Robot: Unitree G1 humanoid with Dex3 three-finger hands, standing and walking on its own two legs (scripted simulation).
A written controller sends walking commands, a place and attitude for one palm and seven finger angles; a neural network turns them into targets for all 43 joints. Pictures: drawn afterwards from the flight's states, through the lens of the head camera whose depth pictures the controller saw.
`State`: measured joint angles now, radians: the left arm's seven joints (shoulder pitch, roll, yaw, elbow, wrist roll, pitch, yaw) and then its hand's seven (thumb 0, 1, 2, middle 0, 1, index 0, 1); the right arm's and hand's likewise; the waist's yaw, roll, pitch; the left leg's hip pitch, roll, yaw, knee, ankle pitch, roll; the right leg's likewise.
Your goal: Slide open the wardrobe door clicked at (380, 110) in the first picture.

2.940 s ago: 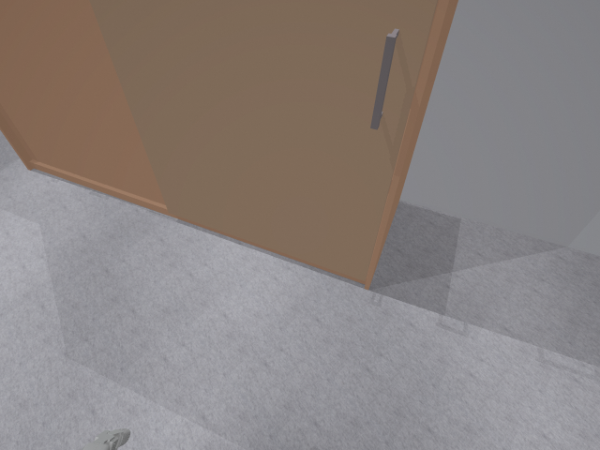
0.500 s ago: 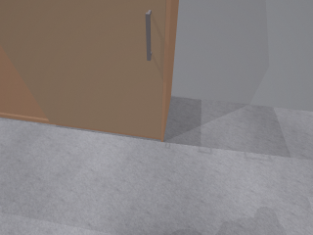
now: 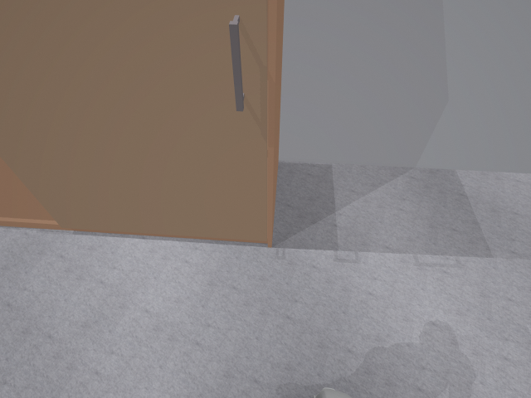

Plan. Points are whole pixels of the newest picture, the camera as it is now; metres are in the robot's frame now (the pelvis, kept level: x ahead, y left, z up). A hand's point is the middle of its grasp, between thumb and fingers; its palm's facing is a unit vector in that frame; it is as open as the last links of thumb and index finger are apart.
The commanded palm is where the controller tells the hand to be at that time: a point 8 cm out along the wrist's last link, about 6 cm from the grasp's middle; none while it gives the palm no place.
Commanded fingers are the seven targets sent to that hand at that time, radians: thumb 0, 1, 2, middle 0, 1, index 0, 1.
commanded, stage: take the last steps up to it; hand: right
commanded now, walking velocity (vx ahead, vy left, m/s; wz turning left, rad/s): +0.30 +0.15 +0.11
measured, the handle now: (238, 66) +0.80 +0.07 +0.09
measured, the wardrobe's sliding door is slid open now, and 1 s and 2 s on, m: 0.00 0.00 0.00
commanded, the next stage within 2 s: come to a stop and stand still in 0.68 s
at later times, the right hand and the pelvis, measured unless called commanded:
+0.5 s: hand (330, 306) +0.32 -0.12 -0.16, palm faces -0.11 +0.97 -0.21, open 7.4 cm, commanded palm none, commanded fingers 0.00 -0.90 -0.90 0.20 0.30 0.20 0.30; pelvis +0.19 +0.06 -0.01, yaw +5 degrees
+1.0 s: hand (270, 301) +0.34 +0.00 -0.19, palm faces +0.05 +0.99 -0.12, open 7.3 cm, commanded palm none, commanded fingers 0.00 -0.90 -0.90 0.20 0.30 0.20 0.30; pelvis +0.35 +0.15 +0.00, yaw +3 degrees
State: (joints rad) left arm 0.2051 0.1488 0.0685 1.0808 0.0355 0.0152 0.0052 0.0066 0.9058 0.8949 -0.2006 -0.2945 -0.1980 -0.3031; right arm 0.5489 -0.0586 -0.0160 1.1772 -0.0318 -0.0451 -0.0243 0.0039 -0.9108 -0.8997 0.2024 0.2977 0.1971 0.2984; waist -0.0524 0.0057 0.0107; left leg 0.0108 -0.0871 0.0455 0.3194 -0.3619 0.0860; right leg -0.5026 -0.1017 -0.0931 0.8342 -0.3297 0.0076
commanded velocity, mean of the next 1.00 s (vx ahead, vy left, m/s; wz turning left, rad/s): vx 0.11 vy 0.08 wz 0.00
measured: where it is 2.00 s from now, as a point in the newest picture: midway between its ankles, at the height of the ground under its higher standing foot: (222, 390)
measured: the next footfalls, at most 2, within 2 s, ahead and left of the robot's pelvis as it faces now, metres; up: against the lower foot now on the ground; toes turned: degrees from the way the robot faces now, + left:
right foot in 0.06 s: +0.12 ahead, -0.11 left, +0.00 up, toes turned -8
left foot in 0.54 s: +0.35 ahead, +0.22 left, +0.00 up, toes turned +13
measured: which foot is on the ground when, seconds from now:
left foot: down 0.00-0.08, up 0.10-0.52, down 0.54-1.00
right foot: up 0.00-0.04, down 0.06-0.54, up 0.56-0.90, down 0.92-1.00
